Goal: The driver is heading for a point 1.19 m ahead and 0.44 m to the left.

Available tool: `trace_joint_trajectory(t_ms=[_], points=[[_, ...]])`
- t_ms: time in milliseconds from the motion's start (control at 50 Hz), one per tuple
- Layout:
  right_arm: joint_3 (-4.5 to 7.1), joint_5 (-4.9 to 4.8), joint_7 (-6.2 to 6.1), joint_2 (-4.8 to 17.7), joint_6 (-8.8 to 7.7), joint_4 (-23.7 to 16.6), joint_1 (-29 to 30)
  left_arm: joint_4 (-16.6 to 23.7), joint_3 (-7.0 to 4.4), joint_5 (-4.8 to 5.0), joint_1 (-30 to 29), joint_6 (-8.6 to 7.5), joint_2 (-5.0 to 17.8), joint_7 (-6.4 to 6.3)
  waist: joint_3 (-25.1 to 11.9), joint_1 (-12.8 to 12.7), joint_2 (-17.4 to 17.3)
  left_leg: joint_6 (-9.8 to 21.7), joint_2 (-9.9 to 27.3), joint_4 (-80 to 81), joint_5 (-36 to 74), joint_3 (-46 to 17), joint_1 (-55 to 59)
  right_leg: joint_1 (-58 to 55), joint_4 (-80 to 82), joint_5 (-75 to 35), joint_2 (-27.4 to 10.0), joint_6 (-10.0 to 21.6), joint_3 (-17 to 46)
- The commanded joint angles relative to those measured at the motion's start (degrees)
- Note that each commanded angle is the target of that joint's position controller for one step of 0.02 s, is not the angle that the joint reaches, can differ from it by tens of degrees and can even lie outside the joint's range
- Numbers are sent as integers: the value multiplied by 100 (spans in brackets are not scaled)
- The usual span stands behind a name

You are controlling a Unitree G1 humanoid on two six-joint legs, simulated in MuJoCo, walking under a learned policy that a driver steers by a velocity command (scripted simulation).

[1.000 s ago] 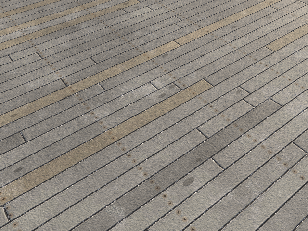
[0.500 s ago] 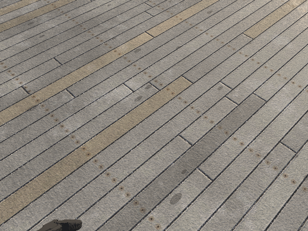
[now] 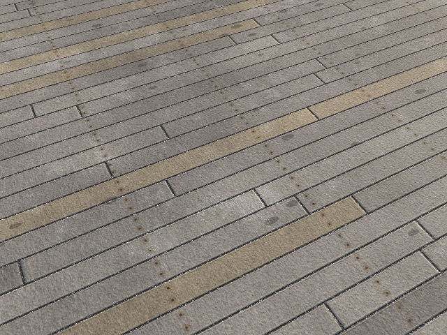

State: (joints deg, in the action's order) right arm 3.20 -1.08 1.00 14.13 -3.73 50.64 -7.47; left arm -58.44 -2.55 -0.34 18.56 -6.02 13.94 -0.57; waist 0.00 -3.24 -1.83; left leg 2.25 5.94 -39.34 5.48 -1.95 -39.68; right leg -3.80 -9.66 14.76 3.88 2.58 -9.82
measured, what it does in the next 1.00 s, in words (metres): walks ahead, turning left: left foot, then right foot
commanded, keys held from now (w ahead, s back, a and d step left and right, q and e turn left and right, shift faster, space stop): w+q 1.00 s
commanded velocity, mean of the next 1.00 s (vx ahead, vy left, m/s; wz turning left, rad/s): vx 0.50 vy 0.00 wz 0.56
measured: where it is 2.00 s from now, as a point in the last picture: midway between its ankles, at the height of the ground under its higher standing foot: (109, 183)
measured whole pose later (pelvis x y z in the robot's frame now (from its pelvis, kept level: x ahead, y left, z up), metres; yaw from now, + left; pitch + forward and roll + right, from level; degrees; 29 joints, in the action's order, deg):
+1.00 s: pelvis +0.56 +0.10 +0.00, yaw +35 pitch +2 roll -2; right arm 4.2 -1.4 1.5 16.6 -1.4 35.9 -7.8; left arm -50.1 -4.3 0.1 18.4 -5.2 16.4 0.1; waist 1.9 -5.3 -2.4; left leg 0.8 6.0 -44.5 -1.3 -2.0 -39.7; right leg -0.2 -14.0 15.7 0.4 0.4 -10.7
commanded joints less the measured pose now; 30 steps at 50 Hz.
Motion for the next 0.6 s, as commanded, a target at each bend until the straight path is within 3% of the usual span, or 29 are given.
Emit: trace_joint_trajectory(t_ms=[20, 40, 80, 100, 120, 140, 160, 180, 200, 220, 240, 260, 320, 360, 440, 480, 540, 580, 600], points=[[-32, -6, 147, 175, -78, -692, 877, 154, -183, 54, 240, 81, 916, -53, 641, -127, 232, 109, -55, 357, -305, 240, -400, -142, 87, -2282, -1908, 672, 290], [-25, -13, 196, 205, -79, -794, 929, 165, -201, 69, 239, 141, 962, -62, 624, -93, 274, 176, -114, 419, -610, 345, -397, -352, -132, -2722, -1980, 631, 234], [53, -25, 272, 381, -68, -911, 722, 285, -248, 71, 61, 240, 1124, -100, 326, 145, 520, 369, -436, 443, -1213, 716, 236, -504, -856, -4664, -2011, 494, 32], [145, -31, 286, 551, -51, -872, 291, 353, -270, 58, -18, 293, 1197, -128, 6, 406, 663, 491, -674, 388, -1463, 885, 882, -465, -1557, -5637, -1981, 420, -65], [301, -51, 270, 821, -42, -704, -532, 430, -267, 58, -138, 343, 1214, -152, -440, 860, 653, 675, -929, 647, -1298, 939, 2017, -133, -2665, -5928, -1819, 275, -199], [518, -50, 169, 1297, -4, -506, -1510, 564, -223, 31, -144, 318, 1159, -168, -997, 1294, 272, 992, -558, 887, -1239, 53, 3781, 1101, -4283, -4684, -1581, 42, -215], [641, -61, 91, 1912, 13, -480, -1729, 826, 61, -139, 444, 127, 231, -21, -1607, 732, -1226, 2096, 1013, 1185, -1796, -3098, 6011, 3813, -6491, 557, -400, -351, 76], [512, 5, 74, 1536, -20, -580, -1899, 940, 13, 79, 0, -170, 606, 83, -2300, 980, -828, 2416, 1456, 2159, -2216, -4770, 6588, 4694, -7339, 1801, -56, -283, 1391], [423, 71, 48, 1190, -57, -574, -1692, 1139, -84, 291, -625, -337, 921, 141, -1516, 1082, -584, 2010, 1213, 2222, -1875, -3820, 6174, 5235, -7269, 1326, -444, -94, 1614], [365, 48, 39, 978, -90, -673, -1272, 1209, -61, 277, -820, -402, 880, 126, -1000, 859, -60, 1775, 952, 2223, -1359, -2991, 5297, 5087, -6768, 824, -723, -19, 1568], [308, 49, 49, 796, -97, -798, -832, 1160, -103, 151, -860, -383, 872, 80, -594, 586, 301, 1618, 718, 2319, -727, -2395, 4351, 4689, -6203, 582, -906, -65, 1507], [254, 97, 35, 664, -103, -900, -590, 1152, -159, 80, -758, -298, 926, 59, -457, 368, 252, 1551, 547, 2456, -304, -2039, 3733, 4221, -5879, 437, -1039, -121, 1528], [290, 49, -38, 852, -101, -968, -592, 1269, -163, -37, -705, -81, 713, 40, -225, 167, 139, 1574, 341, 2707, 239, -1585, 2863, 3843, -5034, 174, -1045, -419, 1362], [348, 26, -125, 1043, -88, -959, -770, 1457, -128, -66, -1164, -37, 610, 12, -60, 272, 65, 1478, 166, 2767, 226, -1312, 2577, 3872, -4146, -479, -926, -588, 1254], [369, -8, -184, 1085, -16, -909, -1111, 1732, -63, 6, -1987, -71, 476, 58, 2, 631, -246, 1057, -159, 2615, -560, -1106, 2331, 3300, -2428, -2003, -520, -600, 1156], [368, -33, -182, 1066, 3, -845, -1286, 1867, -86, 67, -2214, -93, 579, 85, 2, 712, -337, 981, -45, 2468, -867, -1369, 2510, 3173, -2122, -2102, -446, -556, 1260], [360, -38, -226, 1005, 49, -852, -1329, 1939, -176, 88, -2180, -171, 846, 145, -36, 606, -454, 884, 194, 1964, -1099, -1909, 3077, 3063, -1779, -1599, -453, -396, 1466], [349, -10, -246, 958, 93, -928, -1201, 1830, -253, 85, -1698, -240, 971, 155, -158, 314, -592, 767, 150, 1491, -856, -2093, 3186, 2457, -1565, -1207, -421, -200, 1360], [278, 14, -234, 772, 92, -1001, -1151, 1705, -339, 24, -1117, -270, 1134, 129, -548, 33, -521, 599, -142, 803, -634, -1925, 3000, 1526, -1507, -1172, -590, -10, 1422]])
